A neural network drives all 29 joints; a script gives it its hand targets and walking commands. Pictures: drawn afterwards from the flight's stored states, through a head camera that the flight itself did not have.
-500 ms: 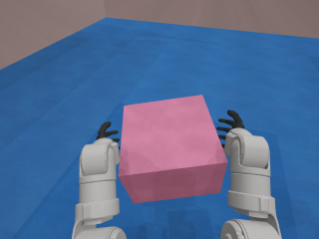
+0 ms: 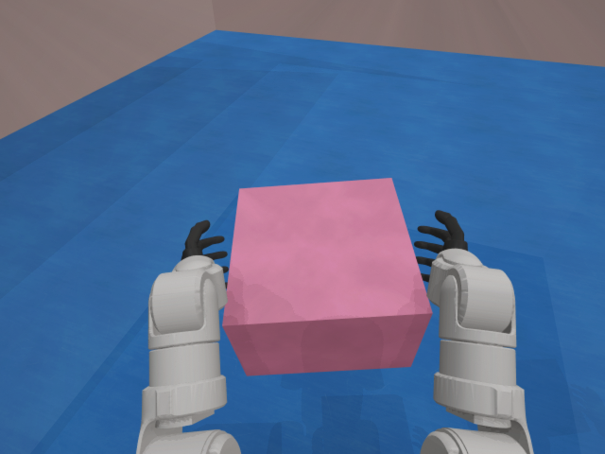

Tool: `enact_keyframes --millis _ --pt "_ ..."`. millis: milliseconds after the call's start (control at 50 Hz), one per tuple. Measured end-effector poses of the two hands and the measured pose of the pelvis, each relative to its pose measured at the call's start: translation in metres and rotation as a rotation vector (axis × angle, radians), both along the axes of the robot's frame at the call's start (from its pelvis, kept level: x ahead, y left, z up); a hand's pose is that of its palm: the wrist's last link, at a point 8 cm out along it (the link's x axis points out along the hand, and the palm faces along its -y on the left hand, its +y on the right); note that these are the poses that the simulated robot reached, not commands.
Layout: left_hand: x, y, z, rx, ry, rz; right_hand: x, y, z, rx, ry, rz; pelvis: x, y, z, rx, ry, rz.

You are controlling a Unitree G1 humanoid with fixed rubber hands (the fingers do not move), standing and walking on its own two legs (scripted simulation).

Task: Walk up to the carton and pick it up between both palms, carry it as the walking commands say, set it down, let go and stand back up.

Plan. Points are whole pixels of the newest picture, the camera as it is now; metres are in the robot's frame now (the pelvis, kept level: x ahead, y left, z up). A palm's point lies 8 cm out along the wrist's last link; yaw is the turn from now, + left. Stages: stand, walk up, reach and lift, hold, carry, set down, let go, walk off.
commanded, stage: carry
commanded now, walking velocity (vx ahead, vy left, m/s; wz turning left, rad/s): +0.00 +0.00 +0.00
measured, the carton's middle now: (321, 273) +0.39 -0.01 +0.05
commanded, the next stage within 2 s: hold in 2.00 s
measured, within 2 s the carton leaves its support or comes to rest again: neither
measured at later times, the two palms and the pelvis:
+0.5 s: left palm (184, 278) +0.32 +0.17 +0.12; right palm (432, 263) +0.33 -0.14 +0.14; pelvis +0.01 +0.01 +0.00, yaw +0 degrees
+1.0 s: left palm (196, 278) +0.33 +0.16 +0.11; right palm (442, 272) +0.33 -0.16 +0.12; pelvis +0.01 +0.01 +0.00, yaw +0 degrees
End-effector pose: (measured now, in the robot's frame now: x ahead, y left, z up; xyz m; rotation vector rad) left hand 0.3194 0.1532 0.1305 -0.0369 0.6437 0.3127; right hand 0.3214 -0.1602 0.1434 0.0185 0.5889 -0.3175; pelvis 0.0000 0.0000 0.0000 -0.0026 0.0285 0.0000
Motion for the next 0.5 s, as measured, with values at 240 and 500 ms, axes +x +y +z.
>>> enact_keyframes --millis 240,500 --pt "0.005 0.006 -0.001 0.011 0.0 0.019 0.011 0.006 -0.003 0.021 0.003 0.018 0.012 0.004 0.0 -0.001 -0.003 -0.001" --pt "0.002 0.019 -0.009 -0.02 0.004 0.016 0.009 0.018 -0.006 0.002 0.017 0.021 0.012 0.011 0.001 0.0 -0.009 -0.001"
